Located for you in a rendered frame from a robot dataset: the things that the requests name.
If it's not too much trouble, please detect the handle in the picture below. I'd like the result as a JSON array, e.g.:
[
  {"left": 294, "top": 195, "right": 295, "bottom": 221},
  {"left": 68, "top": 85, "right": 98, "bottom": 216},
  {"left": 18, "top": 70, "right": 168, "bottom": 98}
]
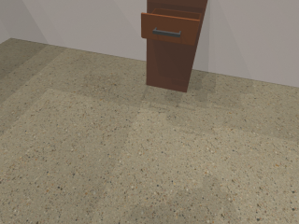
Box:
[{"left": 152, "top": 27, "right": 181, "bottom": 37}]

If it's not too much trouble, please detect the cabinet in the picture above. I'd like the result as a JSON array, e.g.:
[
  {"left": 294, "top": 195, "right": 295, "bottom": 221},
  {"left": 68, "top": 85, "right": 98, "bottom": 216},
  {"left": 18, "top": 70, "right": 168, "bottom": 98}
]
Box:
[{"left": 146, "top": 0, "right": 208, "bottom": 92}]

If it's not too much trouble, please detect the drawer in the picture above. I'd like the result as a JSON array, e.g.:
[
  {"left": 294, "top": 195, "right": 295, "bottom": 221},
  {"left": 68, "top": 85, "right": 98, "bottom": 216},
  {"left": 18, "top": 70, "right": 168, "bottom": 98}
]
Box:
[{"left": 141, "top": 8, "right": 201, "bottom": 46}]

